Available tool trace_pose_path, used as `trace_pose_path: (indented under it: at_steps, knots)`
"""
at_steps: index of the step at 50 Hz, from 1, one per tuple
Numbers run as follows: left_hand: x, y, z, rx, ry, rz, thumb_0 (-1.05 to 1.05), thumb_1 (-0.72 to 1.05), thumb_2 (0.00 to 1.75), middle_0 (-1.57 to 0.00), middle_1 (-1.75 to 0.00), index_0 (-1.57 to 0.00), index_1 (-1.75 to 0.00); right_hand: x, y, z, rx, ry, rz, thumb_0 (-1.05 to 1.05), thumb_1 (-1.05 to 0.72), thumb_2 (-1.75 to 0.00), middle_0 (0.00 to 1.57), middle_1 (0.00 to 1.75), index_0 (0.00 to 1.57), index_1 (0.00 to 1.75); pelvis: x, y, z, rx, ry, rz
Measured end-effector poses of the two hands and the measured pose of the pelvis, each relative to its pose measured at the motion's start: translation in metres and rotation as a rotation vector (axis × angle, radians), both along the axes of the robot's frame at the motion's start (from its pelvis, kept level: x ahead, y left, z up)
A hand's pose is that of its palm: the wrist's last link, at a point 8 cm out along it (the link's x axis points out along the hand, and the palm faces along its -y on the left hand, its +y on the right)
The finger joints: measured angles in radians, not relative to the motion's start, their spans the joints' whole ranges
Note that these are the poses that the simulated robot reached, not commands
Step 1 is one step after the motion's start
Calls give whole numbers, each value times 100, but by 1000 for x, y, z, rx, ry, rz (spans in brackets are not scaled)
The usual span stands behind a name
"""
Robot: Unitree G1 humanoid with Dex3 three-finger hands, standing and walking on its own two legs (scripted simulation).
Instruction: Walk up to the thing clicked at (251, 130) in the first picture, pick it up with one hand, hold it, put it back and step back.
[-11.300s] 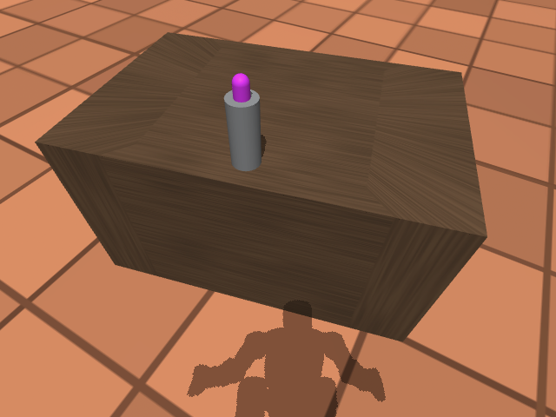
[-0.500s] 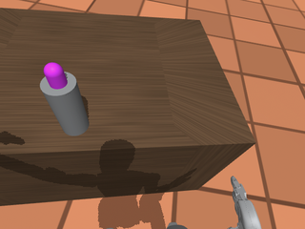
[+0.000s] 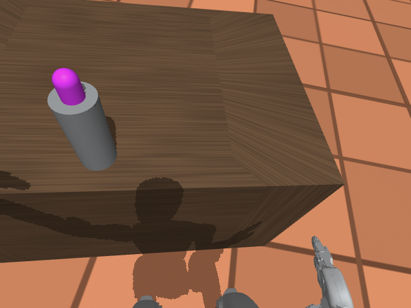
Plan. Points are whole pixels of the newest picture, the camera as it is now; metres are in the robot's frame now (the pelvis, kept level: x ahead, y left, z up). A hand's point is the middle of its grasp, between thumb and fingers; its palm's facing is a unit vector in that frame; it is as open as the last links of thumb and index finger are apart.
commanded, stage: approach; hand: left
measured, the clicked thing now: (84, 122) +0.47 +0.21 +0.06
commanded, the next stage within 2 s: close in in 0.32 s
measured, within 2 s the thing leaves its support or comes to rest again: neither
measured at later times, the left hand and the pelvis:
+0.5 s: hand (52, 148) +0.45 +0.29 +0.00, palm faces +0.11 -0.99 +0.09, open 17.6 cm; pelvis +0.00 +0.01 -0.03, yaw -2 degrees
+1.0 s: hand (79, 152) +0.44 +0.23 +0.00, palm faces +0.16 -0.99 +0.02, open 17.2 cm; pelvis -0.02 +0.00 -0.03, yaw -1 degrees
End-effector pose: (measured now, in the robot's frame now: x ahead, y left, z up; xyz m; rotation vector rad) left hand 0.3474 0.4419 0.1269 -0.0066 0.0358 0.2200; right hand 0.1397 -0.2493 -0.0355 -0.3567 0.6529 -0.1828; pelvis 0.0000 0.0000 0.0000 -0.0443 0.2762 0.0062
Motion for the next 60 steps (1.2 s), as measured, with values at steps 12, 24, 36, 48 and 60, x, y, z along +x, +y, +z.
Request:
trace_pose_path:
  at_steps: [12,24,36,48,60]
  knots:
    - [27,-16,-21,-18,42,-52,-1,-55,6,-6,-4,-5,-5,8,5,1,-12,-33,12,-1,55,-5,6,5,6,6,0,2,-7,-3,41,-1]
    - [72,-97,-125,-98,72,-119,-2,-57,5,-6,-4,-5,-5,0,1,6,-64,-5,7,-1,55,-4,7,5,6,6,0,8,-24,-13,97,-24]
    - [82,-140,-126,-31,5,-81,-2,-47,3,-7,-2,-6,-2,-14,-10,0,-71,32,-61,-1,53,-5,6,5,6,6,3,10,-30,-16,110,-41]
    - [63,-154,-123,-19,27,-49,-1,-46,1,-6,-1,-7,0,-8,1,-6,18,-19,-1,-1,53,-5,6,5,6,6,-13,3,-34,11,86,-31]
    - [86,-178,-120,-14,-19,-53,-1,-54,1,-8,0,-8,0,-33,-19,2,-60,16,-46,-1,54,-5,6,5,6,6,-23,-3,-39,3,93,-27]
